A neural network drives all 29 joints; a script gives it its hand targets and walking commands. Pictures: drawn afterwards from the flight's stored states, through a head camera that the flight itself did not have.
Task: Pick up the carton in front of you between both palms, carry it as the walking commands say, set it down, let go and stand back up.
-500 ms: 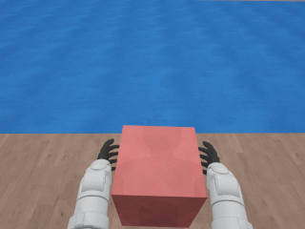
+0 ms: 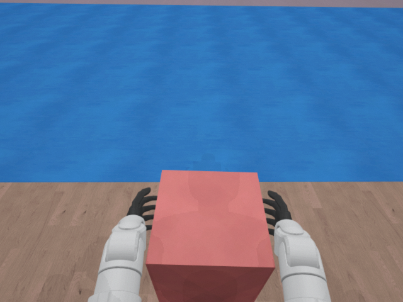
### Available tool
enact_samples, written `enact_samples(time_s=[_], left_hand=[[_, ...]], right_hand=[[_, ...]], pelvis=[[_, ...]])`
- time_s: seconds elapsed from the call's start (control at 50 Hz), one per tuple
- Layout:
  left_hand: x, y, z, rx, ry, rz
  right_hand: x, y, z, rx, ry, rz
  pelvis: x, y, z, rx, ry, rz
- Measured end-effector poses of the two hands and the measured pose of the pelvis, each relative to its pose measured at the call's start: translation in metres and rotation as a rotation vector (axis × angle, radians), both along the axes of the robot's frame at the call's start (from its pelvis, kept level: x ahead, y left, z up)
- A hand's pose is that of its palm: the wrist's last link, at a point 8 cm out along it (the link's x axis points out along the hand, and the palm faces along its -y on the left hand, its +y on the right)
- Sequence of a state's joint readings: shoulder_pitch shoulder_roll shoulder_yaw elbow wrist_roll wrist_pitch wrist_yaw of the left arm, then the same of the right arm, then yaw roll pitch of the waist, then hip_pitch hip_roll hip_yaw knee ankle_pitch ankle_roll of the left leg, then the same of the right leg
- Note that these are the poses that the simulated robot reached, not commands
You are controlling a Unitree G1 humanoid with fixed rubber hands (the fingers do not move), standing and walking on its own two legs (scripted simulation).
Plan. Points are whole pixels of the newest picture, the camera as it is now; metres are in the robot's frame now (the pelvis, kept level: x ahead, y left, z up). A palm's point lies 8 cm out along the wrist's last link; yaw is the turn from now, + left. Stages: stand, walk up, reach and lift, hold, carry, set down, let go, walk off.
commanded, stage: reach and lift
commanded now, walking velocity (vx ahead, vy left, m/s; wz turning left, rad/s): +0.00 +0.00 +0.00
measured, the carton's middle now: (207, 240) +0.29 +0.00 -0.05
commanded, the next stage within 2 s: hold in 0.22 s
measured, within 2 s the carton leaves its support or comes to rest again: neither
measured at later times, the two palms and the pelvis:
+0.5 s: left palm (133, 220) +0.28 +0.15 +0.05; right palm (286, 225) +0.28 -0.15 +0.05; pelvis -0.01 +0.00 +0.00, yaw +0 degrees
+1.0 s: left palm (133, 219) +0.28 +0.15 +0.05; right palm (285, 223) +0.28 -0.15 +0.05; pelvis -0.01 +0.00 +0.00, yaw +0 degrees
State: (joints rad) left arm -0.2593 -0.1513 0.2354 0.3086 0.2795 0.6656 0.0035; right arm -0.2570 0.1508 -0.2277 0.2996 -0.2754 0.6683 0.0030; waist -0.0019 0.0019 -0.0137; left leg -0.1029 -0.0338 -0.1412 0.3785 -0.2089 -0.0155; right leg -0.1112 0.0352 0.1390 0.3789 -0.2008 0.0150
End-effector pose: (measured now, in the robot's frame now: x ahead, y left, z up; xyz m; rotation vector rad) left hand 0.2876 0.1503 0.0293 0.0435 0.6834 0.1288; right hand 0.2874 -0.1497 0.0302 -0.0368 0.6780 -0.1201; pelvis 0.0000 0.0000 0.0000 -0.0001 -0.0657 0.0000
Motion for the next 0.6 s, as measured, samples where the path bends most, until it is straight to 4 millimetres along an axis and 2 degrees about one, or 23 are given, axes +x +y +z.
enact_samples(time_s=[0.24,0.4,0.6], left_hand=[[-0.002,0.000,0.006,-0.001,-0.006,0.000],[-0.007,0.000,0.022,-0.005,-0.037,0.002],[-0.011,0.000,0.020,-0.011,-0.014,0.007]], right_hand=[[-0.003,0.000,0.006,0.001,-0.007,-0.001],[-0.007,0.000,0.022,0.004,-0.037,-0.007],[-0.011,0.000,0.020,0.011,-0.015,-0.010]], pelvis=[[0.000,0.001,0.001,0.000,-0.018,-0.001],[-0.003,0.001,0.002,0.000,-0.041,-0.002],[-0.011,0.001,0.000,0.000,-0.056,-0.002]])
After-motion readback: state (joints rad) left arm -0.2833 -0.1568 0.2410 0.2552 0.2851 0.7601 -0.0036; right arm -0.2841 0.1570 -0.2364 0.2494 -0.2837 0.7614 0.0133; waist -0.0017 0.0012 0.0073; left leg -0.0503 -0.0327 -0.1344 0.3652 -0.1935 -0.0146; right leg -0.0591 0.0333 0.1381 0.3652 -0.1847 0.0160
